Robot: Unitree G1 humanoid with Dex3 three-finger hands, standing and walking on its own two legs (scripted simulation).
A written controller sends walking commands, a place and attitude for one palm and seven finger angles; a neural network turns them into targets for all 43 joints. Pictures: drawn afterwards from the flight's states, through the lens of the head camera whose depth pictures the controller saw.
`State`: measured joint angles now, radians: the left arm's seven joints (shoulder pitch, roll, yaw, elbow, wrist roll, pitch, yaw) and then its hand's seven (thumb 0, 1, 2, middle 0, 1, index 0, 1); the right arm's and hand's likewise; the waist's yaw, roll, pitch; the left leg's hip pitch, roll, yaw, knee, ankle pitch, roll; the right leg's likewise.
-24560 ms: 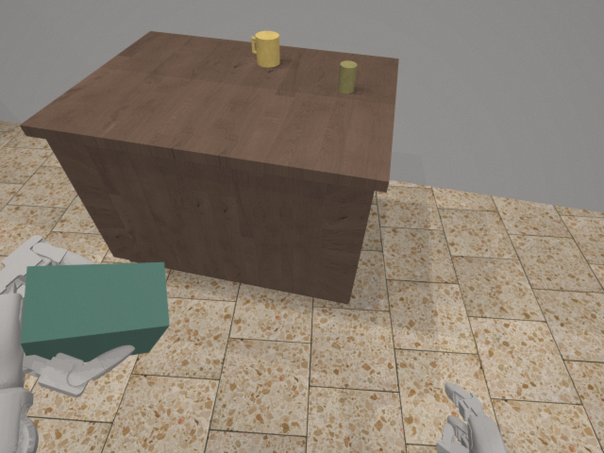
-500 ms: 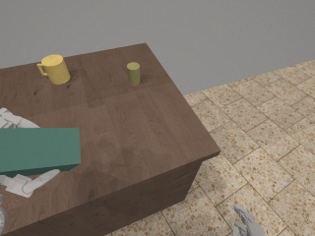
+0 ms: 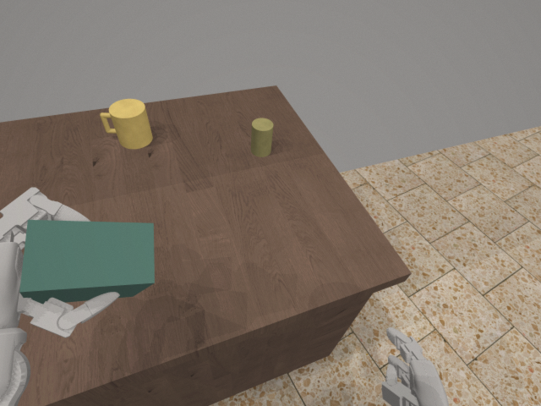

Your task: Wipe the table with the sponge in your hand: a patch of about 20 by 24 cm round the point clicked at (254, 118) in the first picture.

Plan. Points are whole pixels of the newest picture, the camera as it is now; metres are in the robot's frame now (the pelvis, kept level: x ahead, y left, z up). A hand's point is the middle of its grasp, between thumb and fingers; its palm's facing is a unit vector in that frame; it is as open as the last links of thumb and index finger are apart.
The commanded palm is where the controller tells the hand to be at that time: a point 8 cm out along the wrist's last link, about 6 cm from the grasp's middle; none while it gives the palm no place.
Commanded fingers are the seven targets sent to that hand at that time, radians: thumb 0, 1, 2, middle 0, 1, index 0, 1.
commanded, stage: come to a stop and stand still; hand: left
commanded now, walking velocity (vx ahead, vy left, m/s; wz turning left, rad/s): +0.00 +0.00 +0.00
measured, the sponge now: (107, 264) +0.23 +0.22 +0.14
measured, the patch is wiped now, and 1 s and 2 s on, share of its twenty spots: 0.00 0.00 0.00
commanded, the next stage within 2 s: look again from close up in 0.24 s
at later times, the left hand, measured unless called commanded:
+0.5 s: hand (64, 264) +0.22 +0.26 +0.15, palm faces +0.35 -0.85 -0.40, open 10.5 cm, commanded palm +0.16 +0.29 +0.17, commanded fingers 0.00 0.10 1.30 -1.20 -1.60 -1.20 -1.60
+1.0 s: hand (97, 262) +0.22 +0.22 +0.15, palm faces +0.35 -0.86 -0.36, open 10.5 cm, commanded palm +0.16 +0.26 +0.17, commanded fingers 0.00 0.10 1.30 -1.20 -1.60 -1.20 -1.60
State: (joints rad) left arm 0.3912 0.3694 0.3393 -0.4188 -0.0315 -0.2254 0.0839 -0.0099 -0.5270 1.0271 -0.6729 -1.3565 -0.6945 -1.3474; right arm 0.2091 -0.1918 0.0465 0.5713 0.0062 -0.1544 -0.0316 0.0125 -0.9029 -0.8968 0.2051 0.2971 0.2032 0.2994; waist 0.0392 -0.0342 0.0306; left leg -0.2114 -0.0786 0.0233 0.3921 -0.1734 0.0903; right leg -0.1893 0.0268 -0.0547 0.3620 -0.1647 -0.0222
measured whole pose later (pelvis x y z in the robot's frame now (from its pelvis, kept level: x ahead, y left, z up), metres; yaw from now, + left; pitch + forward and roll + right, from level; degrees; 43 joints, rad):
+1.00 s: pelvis +0.00 -0.02 +0.00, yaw +0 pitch +0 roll -1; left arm 0.41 0.37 0.34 -0.42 -0.05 -0.20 0.09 -0.01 -0.53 1.03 -0.67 -1.36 -0.70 -1.35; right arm 0.21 -0.19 0.03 0.58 0.01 -0.12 -0.05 0.01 -0.90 -0.90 0.20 0.30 0.20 0.30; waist 0.02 -0.03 0.03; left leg -0.21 -0.06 0.02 0.38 -0.17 0.06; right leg -0.19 0.05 -0.06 0.35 -0.16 -0.05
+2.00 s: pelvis +0.01 -0.14 +0.00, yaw +0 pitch -1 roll +1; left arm 0.47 0.37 0.33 -0.46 -0.07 -0.12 0.10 -0.01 -0.53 1.03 -0.67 -1.35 -0.70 -1.35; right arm 0.16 -0.22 0.00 0.58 0.04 -0.03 -0.05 0.01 -0.91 -0.90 0.20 0.30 0.20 0.30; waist 0.02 0.02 0.05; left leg -0.18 0.08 -0.01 0.40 -0.20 0.01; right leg -0.14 0.17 -0.10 0.31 -0.17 -0.01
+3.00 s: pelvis -0.23 -0.42 -0.06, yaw +7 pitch -3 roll +4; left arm 0.37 0.47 0.54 -0.42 -0.09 -0.24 0.03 -0.01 -0.53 1.03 -0.67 -1.35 -0.70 -1.34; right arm 0.31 -0.20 -0.05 0.63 0.03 -0.05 0.01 0.02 -0.91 -0.90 0.20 0.30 0.20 0.30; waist -0.03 -0.03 0.05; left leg -0.13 -0.13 -0.04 0.85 -0.59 0.08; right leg -0.60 0.10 0.01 0.88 -0.24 -0.06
